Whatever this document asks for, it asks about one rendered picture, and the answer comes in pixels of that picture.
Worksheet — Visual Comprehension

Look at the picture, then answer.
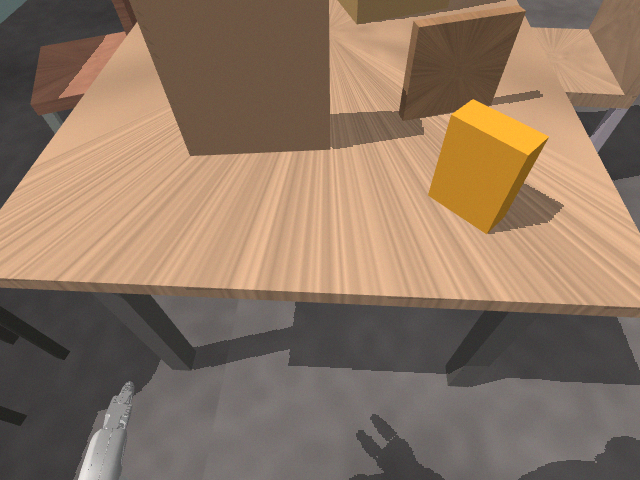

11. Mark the chair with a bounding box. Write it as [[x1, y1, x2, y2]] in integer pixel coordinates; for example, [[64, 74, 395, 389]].
[[30, 0, 137, 134], [531, 0, 640, 153]]

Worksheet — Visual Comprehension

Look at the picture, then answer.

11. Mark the table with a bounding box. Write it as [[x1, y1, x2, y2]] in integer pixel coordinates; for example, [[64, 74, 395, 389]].
[[0, 0, 640, 387]]

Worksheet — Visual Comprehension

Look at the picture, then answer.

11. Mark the left robot hand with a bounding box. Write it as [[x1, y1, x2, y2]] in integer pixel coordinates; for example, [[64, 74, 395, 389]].
[[78, 381, 134, 480]]

